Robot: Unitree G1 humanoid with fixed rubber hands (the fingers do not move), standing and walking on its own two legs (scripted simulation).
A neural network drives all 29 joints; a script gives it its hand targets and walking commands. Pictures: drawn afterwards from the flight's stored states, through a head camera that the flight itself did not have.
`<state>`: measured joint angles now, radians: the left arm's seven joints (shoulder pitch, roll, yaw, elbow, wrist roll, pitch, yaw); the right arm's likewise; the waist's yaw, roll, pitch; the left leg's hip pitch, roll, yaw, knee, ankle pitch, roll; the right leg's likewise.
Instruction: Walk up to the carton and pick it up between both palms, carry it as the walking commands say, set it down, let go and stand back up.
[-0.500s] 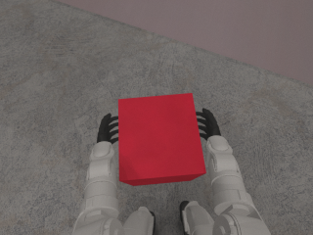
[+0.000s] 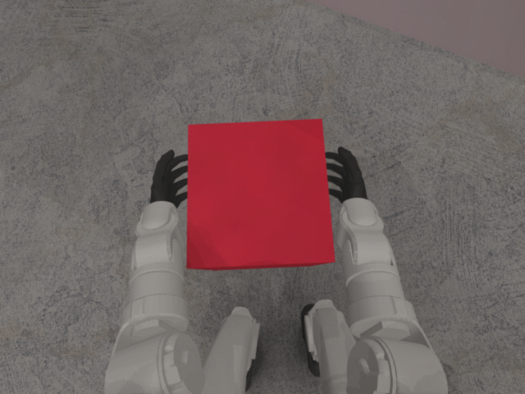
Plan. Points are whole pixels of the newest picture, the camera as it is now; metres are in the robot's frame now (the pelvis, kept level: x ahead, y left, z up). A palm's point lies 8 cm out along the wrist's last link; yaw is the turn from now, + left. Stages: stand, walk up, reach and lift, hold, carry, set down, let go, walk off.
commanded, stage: set down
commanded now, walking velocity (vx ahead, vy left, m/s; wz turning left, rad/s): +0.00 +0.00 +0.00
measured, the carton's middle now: (259, 207) +0.40 +0.04 -0.14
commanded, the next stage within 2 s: none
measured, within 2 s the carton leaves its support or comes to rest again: neither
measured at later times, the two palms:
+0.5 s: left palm (177, 200) +0.41 +0.20 -0.15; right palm (334, 198) +0.42 -0.09 -0.16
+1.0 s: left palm (188, 200) +0.44 +0.20 -0.24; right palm (324, 198) +0.44 -0.09 -0.24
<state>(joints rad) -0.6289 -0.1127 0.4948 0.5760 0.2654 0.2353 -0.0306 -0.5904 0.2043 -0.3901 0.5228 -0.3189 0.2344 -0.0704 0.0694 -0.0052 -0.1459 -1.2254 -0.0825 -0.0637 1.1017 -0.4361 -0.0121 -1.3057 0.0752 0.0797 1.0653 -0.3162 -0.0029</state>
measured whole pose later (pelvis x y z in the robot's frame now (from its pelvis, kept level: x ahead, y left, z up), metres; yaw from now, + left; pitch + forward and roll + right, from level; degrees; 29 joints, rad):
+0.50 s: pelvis -0.01 +0.01 -0.08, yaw +0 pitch +40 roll +1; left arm -0.80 -0.02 0.46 0.68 0.19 0.23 0.01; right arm -0.76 0.14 -0.39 0.61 -0.24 0.23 -0.12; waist 0.06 -0.02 -0.19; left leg -1.60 -0.11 -0.06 1.44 -0.54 -0.02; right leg -1.68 0.10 0.08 1.39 -0.41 0.02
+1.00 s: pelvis -0.04 +0.02 -0.15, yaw +0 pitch +44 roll +0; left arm -1.02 0.05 0.44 0.76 0.17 0.25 0.04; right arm -0.98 0.07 -0.44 0.70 -0.20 0.24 -0.13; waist 0.04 -0.02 -0.12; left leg -1.88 -0.14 -0.06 1.70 -0.58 -0.02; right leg -1.94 0.13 0.09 1.62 -0.44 0.06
